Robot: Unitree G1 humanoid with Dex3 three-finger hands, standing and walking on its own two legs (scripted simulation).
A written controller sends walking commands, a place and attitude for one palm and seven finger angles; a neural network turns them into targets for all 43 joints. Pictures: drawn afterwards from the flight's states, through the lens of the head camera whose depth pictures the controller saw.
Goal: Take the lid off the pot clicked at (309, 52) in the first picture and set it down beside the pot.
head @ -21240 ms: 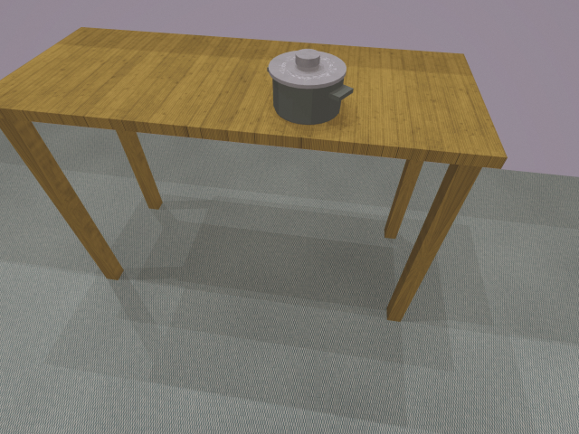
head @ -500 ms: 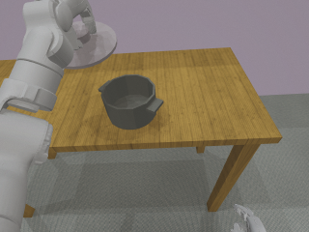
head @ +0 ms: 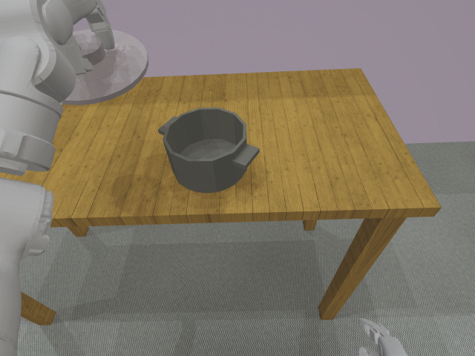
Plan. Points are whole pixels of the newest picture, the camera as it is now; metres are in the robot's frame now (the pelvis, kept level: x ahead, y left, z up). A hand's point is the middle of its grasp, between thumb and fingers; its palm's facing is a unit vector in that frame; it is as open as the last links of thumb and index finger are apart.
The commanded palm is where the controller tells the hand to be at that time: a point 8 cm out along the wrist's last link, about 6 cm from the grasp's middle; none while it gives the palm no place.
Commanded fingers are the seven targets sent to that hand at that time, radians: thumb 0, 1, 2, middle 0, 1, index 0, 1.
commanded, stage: move the lid sideways beside the pot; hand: left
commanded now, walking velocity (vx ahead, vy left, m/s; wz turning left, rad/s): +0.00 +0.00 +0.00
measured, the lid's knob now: (84, 50) +0.47 +0.23 +0.29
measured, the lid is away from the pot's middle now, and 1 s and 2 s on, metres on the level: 0.16 0.24 0.24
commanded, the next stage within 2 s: lower the lid onto the table in 0.90 s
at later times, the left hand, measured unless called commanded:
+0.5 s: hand (50, 45) +0.46 +0.27 +0.31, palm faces -0.09 -0.05 -0.99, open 8.1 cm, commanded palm +0.43 +0.27 +0.38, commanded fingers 0.00 0.36 1.32 -0.94 -0.75 -0.95 -0.78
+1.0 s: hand (28, 52) +0.45 +0.30 +0.30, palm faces -0.12 -0.02 -0.99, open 8.1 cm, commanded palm +0.43 +0.30 +0.38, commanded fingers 0.00 0.36 1.32 -0.94 -0.75 -0.95 -0.78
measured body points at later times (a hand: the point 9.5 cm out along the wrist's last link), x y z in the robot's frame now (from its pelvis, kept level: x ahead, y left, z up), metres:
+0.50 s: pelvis +0.01 +0.00 +0.00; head +0.04 -0.02 +0.45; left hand +0.46 +0.27 +0.36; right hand +0.12 -0.26 -0.12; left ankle +0.01 +0.05 -0.74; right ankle +0.00 -0.13 -0.74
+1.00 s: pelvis +0.01 +0.00 +0.00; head +0.05 -0.02 +0.45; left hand +0.45 +0.30 +0.36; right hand +0.14 -0.26 -0.12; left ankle +0.01 +0.05 -0.74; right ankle +0.00 -0.14 -0.74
